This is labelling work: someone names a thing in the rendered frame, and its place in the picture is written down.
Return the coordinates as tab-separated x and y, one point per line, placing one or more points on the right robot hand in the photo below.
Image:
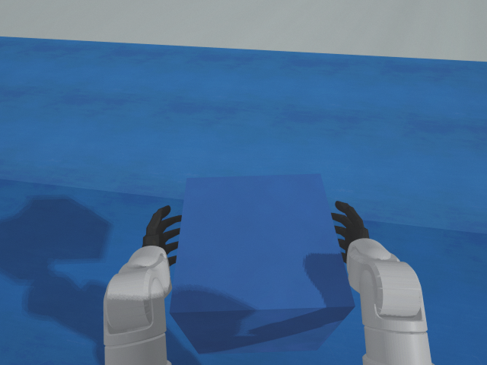
354	226

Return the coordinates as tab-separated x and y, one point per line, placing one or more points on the left robot forearm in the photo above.
134	321

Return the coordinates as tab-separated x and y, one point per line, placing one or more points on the carton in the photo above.
259	267

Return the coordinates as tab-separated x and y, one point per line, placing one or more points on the right robot forearm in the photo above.
392	307

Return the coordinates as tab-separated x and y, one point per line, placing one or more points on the left robot hand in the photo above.
155	235

